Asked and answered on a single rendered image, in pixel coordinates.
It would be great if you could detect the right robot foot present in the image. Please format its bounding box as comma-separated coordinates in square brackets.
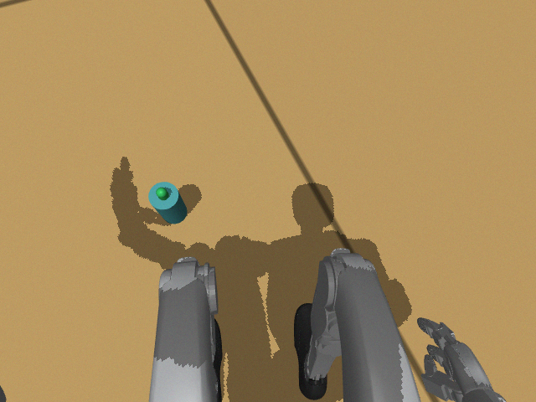
[294, 303, 327, 400]

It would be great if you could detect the right robot hand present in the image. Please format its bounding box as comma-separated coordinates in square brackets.
[417, 317, 493, 402]

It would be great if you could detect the bottle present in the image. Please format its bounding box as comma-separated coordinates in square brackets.
[148, 182, 187, 224]

